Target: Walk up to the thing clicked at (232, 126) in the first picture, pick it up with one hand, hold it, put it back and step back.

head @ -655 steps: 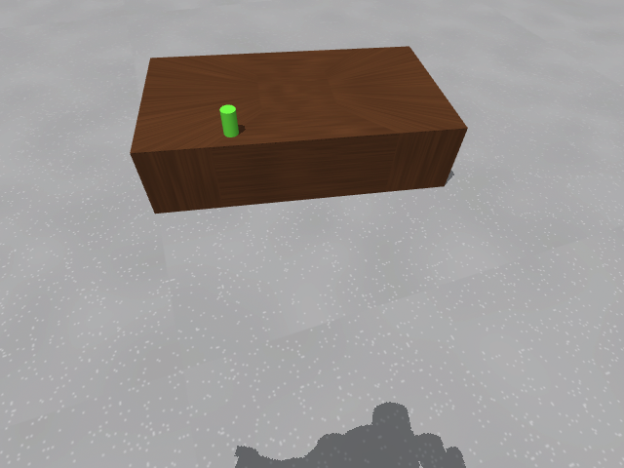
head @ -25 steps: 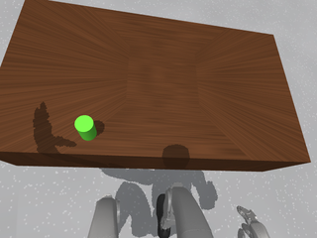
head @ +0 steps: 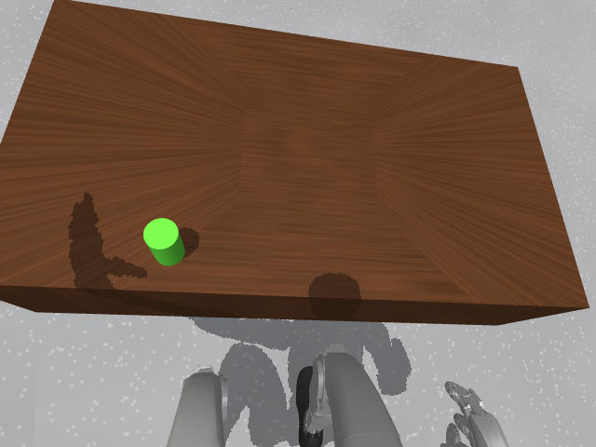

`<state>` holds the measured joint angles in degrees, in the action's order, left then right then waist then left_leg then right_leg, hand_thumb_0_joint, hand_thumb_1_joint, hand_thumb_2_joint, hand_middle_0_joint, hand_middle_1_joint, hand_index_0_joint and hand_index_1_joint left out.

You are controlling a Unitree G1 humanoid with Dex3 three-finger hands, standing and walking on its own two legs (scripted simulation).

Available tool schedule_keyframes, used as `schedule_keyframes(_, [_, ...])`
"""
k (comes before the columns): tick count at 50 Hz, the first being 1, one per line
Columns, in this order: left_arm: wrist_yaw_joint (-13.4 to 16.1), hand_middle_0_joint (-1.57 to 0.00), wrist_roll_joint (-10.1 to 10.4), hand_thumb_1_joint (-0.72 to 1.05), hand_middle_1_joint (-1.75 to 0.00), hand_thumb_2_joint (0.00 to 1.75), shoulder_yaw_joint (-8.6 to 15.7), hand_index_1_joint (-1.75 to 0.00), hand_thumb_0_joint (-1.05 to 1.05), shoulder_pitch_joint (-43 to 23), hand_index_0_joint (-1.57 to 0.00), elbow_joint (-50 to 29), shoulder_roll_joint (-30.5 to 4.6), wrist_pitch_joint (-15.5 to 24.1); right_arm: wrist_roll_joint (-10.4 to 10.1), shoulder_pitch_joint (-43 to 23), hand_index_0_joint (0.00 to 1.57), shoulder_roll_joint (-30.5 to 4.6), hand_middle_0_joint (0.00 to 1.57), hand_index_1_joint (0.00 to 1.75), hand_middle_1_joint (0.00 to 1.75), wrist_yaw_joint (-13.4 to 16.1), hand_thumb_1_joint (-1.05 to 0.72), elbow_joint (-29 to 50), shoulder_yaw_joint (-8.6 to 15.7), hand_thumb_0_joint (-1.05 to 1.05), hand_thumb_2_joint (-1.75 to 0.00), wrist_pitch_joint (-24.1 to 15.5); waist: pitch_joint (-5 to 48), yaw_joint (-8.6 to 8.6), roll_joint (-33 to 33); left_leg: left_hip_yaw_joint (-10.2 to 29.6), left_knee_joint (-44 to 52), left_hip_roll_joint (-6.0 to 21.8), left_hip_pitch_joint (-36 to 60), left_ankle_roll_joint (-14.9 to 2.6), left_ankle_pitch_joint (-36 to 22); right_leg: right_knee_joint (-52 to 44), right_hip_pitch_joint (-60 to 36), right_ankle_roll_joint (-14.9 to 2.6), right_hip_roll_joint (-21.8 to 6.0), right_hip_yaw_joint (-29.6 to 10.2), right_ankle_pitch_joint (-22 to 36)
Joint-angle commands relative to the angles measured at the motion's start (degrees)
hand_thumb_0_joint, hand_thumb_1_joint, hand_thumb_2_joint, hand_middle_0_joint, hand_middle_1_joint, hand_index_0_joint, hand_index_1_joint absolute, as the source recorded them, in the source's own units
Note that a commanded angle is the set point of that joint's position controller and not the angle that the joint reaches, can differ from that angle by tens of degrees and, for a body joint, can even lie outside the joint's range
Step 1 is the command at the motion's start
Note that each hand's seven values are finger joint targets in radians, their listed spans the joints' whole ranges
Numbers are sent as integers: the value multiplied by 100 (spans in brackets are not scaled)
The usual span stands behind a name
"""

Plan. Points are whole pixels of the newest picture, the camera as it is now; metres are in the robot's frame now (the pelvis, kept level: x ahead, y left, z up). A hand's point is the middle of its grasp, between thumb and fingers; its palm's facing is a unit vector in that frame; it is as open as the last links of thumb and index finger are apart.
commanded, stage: go down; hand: left
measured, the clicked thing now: (165, 243) +0.45 +0.19 -0.27
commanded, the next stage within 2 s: approach in 1.58 s
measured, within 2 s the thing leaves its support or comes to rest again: neither
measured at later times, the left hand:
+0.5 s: hand out of the picture +0.39 +0.39 +0.04, palm faces +0.16 -0.99 -0.04, open 17.3 cm
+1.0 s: hand out of the picture +0.39 +0.39 +0.05, palm faces +0.17 -0.98 -0.03, open 17.3 cm
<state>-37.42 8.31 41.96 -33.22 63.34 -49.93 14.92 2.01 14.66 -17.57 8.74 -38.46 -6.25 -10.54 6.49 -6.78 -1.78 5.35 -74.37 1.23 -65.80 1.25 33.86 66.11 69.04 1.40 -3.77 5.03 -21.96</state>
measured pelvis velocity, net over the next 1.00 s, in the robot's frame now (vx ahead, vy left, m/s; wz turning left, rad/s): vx -0.01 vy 0.00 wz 0.00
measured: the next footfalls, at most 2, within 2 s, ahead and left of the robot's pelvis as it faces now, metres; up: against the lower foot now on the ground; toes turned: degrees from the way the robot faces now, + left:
none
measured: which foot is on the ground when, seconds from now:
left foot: down 0.00-1.00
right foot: down 0.00-1.00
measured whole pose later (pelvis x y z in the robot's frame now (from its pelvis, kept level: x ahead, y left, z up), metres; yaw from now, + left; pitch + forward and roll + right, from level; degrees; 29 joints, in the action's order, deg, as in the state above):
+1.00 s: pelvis -0.01 +0.00 -0.01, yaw +0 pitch +26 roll -4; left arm -39.6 11.4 44.2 -34.3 62.3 -50.5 16.6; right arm 1.5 14.4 -17.5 9.1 -39.0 -6.6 -11.2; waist 6.8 -7.0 -1.9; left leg 5.7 -76.7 1.1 -68.6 1.4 34.1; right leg 68.2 71.8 1.3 -3.8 5.1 -22.1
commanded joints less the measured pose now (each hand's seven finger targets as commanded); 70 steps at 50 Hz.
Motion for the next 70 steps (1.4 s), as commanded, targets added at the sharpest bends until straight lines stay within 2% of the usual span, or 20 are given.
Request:
schedule_keyframes(1, [-26,-6,256,-51,-3,4,346,-4,0,-1123,-4,-1087,-2204,312,-21,744,20,-1188,20,30,30,107,-91,351,437,0,-90,-172,2657,315,1293,-138,1139,-140,1468,-42,-2464,-477,-1909,-326,230,-174,1051])
schedule_keyframes(3, [-56,-6,316,-50,-2,2,227,-3,0,-1048,-5,-993,-1954,324,-34,737,20,-1194,20,30,30,115,-91,324,459,0,-90,-191,2501,267,1190,-133,1158,-124,1503,-42,-2272,-506,-1780,-320,249,-159,912])
schedule_keyframes(6, [-55,-6,360,-51,-3,2,234,-3,0,-1373,-5,-1243,-2021,444,-37,731,20,-1201,20,30,30,127,-91,295,478,0,-90,-220,2534,203,1226,-122,1159,-122,1442,-46,-1957,-490,-1662,-320,246,-172,722])
schedule_keyframes(11, [-40,-6,341,-51,-2,3,464,-3,0,-1554,-5,-1352,-2449,553,-25,665,20,-1191,20,30,30,140,-91,312,433,0,-90,-232,2767,299,1331,-171,1109,-172,1307,-83,-1726,-448,-1844,-310,216,-260,604])
schedule_keyframes(15, [-84,-5,335,-49,-3,4,555,-4,0,-1320,-4,-1306,-2497,543,-13,653,20,-1228,20,30,30,131,-91,331,414,0,-90,-220,2943,412,1625,-110,1127,-162,1654,-5,-2228,-324,-1680,-347,231,-180,789])
schedule_keyframes(19, [-147,-5,392,-47,-3,4,575,-4,0,-1208,-4,-1320,-2471,473,-7,716,20,-1199,20,30,30,139,-91,292,397,0,-90,-203,3177,384,1624,-139,978,-176,1762,-2,-2832,-357,-1923,-326,213,-201,1267])
schedule_keyframes(22, [-186,-5,440,-47,-3,4,415,-4,0,-1254,-4,-1308,-2182,429,-30,747,20,-1223,20,30,30,147,-91,227,463,0,-90,-200,2799,291,1564,-98,1056,-144,1695,5,-2583,-368,-1620,-334,243,-167,1015])
schedule_keyframes(26, [-148,-5,449,-48,-3,4,480,-3,0,-1148,-4,-1165,-2248,434,-52,661,20,-1192,20,30,30,164,-91,308,424,0,-90,-221,2645,289,1323,-119,1058,-145,1454,-31,-2382,-409,-1725,-320,243,-170,989])
schedule_keyframes(29, [-174,-5,499,-49,-4,4,364,-4,0,-1216,-4,-977,-2003,454,-41,689,20,-1172,20,30,30,149,-91,220,417,0,-90,-224,2405,222,1182,-121,1025,-146,1289,-57,-2188,-402,-1584,-316,243,-167,855])
schedule_keyframes(32, [-152,-5,455,-49,-3,3,488,-3,0,-1400,-4,-1195,-2302,554,-37,629,20,-1185,20,30,30,146,-91,295,418,0,-90,-247,2586,286,1200,-175,1044,-169,1202,-88,-1889,-422,-1763,-309,226,-234,728])
schedule_keyframes(34, [-185,-5,472,-51,-3,3,428,-3,0,-1487,-4,-1246,-2250,582,-34,641,20,-1221,20,30,30,135,-91,258,440,0,-90,-244,2585,266,1378,-142,1082,-155,1308,-66,-1740,-374,-1575,-318,237,-213,570])
schedule_keyframes(36, [-180,-5,467,-51,-3,3,531,-4,0,-1621,-5,-1422,-2431,625,-29,656,20,-1236,20,30,30,130,-91,253,442,0,-90,-249,2823,310,1444,-127,1091,-165,1395,-51,-1796,-351,-1658,-330,232,-205,601])
schedule_keyframes(40, [-213,-4,497,-48,-3,4,494,-3,0,-1652,-4,-1336,-2367,605,-23,678,20,-1249,20,30,30,147,-91,206,428,0,-90,-250,2947,239,1551,-115,1022,-160,1487,-35,-1890,-297,-1542,-334,232,-195,646])
schedule_keyframes(43, [-205,-5,476,-48,-4,4,635,-4,0,-1433,-4,-1266,-2555,539,-34,675,20,-1243,20,30,30,157,-91,242,401,0,-90,-252,2959,345,1601,-121,1046,-178,1407,-25,-1995,-288,-1677,-340,228,-180,718])
schedule_keyframes(47, [-189,-5,501,-48,-4,4,643,-4,0,-1301,-4,-1213,-2502,468,-64,647,20,-1196,20,30,30,151,-91,302,388,0,-90,-251,2817,385,1449,-151,1093,-188,1188,-54,-1789,-361,-1823,-326,239,-199,622])
schedule_keyframes(48, [-216,-4,543,-48,-4,4,548,-4,0,-1291,-4,-1158,-2343,454,-72,669,20,-1199,20,30,30,152,-91,264,381,0,-90,-246,2718,296,1439,-150,1045,-173,1195,-55,-1864,-364,-1697,-323,243,-191,681])
schedule_keyframes(54, [-256,-4,633,-48,-4,4,472,-4,0,-1276,-4,-1246,-2150,501,-106,612,20,-1158,20,30,30,158,-91,314,400,0,-90,-289,2515,251,1210,-177,1042,-175,966,-102,-1560,-419,-1723,-303,246,-228,505])
schedule_keyframes(63, [-322,-4,681,-47,-3,5,583,-4,0,-1702,-3,-1568,-2363,734,-33,720,20,-1257,20,30,30,158,-91,193,397,0,-90,-319,3073,267,1721,1,813,-125,1932,33,-2804,-128,-1111,-358,234,-112,967])
schedule_keyframes(69, [-299,-4,627,-46,-4,5,510,-4,0,-1696,-4,-1406,-2303,633,-22,804,20,-1243,20,30,30,146,-91,35,413,0,-90,-252,2962,334,1866,11,960,-146,1780,60,-2355,-135,-1062,-376,249,-111,665])
schedule_keyframes(70, [-268,-4,621,-44,-3,5,635,-3,0,-1690,-3,-1573,-2451,624,-23,757,20,-1268,20,30,30,140,-91,123,431,0,-90,-240,3052,387,1868,5,953,-143,1813,53,-2409,-141,-1117,-370,251,-106,720])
